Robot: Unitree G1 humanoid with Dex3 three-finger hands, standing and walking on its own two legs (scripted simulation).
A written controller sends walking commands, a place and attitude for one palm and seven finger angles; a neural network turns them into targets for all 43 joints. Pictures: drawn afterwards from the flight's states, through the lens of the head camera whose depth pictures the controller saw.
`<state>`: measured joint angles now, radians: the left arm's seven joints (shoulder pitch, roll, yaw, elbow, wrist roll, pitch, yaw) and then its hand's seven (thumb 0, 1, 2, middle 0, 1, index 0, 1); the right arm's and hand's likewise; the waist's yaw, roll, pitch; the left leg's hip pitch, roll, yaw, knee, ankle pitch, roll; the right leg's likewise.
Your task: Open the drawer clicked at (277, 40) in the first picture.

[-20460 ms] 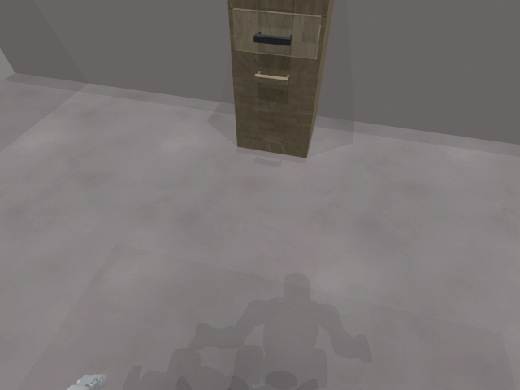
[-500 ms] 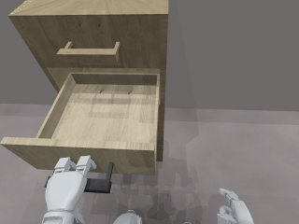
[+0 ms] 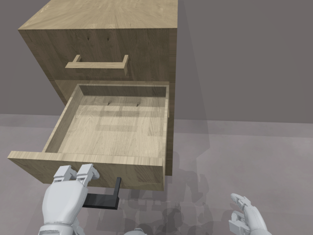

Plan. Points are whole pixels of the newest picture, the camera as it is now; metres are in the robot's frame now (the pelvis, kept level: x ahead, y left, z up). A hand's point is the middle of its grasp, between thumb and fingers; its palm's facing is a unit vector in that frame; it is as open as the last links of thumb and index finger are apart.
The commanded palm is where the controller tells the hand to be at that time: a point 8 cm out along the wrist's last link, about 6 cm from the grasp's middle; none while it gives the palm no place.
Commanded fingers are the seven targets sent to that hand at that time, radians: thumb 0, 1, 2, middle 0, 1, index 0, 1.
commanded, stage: lift the hand off the handle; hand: left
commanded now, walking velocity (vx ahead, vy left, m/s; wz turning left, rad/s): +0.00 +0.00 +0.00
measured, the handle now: (89, 190) +0.24 +0.21 -0.03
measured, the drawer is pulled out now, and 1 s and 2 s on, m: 0.30 0.30 0.30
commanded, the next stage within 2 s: draw the hand back to the body in 1.60 s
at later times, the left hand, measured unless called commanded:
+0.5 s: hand (71, 198) +0.20 +0.22 +0.04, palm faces +0.00 -0.15 -0.99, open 13.7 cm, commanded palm +0.17 +0.21 +0.10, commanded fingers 0.00 -0.50 0.30 -0.30 -1.20 -0.30 -1.20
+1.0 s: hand (66, 192) +0.20 +0.21 +0.08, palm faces +0.04 -0.17 -0.99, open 13.8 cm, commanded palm +0.17 +0.21 +0.14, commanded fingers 0.00 -0.50 0.30 -0.30 -1.20 -0.30 -1.20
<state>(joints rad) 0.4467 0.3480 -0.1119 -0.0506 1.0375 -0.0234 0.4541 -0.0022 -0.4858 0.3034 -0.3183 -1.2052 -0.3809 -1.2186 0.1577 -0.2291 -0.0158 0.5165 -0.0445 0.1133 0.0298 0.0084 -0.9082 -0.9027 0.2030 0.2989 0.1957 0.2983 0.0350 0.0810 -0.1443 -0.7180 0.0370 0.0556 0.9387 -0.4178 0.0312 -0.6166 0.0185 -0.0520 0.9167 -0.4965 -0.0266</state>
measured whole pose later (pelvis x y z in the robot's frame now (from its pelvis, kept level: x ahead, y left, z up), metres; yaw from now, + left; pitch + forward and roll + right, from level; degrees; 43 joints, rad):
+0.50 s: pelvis +0.00 -0.01 +0.02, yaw +0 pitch +8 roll -1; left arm 0.48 0.38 -0.07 -0.15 0.98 -0.03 0.36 0.00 -0.49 0.30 -0.32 -1.21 -0.33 -1.21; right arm 0.16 -0.24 -0.02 0.52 -0.03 0.11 0.04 0.01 -0.91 -0.90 0.20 0.30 0.20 0.30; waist 0.05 0.09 -0.12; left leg -0.59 0.03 0.06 0.83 -0.38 0.02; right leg -0.50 0.02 -0.05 0.81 -0.46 -0.03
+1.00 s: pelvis +0.01 +0.00 +0.03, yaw +0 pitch +6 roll -1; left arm 0.52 0.39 -0.07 -0.28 0.95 -0.01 0.29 0.00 -0.49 0.30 -0.32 -1.21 -0.32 -1.21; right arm 0.15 -0.24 -0.01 0.52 -0.02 0.11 0.05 0.01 -0.91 -0.90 0.20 0.30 0.20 0.30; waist 0.07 0.10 -0.10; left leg -0.50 0.03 0.07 0.74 -0.34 0.03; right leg -0.40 0.02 -0.04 0.72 -0.42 -0.02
